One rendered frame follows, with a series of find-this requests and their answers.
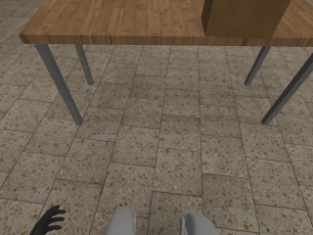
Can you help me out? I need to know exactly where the left robot thigh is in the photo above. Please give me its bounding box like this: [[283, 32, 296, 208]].
[[105, 208, 136, 235]]

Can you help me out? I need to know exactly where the right robot thigh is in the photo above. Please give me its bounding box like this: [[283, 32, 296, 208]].
[[179, 212, 220, 235]]

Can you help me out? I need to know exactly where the robot left hand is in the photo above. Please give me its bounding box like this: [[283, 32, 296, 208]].
[[29, 205, 66, 235]]

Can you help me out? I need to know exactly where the carton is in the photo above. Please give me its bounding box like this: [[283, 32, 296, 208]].
[[201, 0, 291, 39]]

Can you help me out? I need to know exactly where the table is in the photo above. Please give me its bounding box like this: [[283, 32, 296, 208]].
[[18, 0, 313, 125]]

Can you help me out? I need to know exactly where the robot thigh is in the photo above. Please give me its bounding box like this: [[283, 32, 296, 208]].
[[105, 208, 136, 235], [179, 212, 220, 235]]

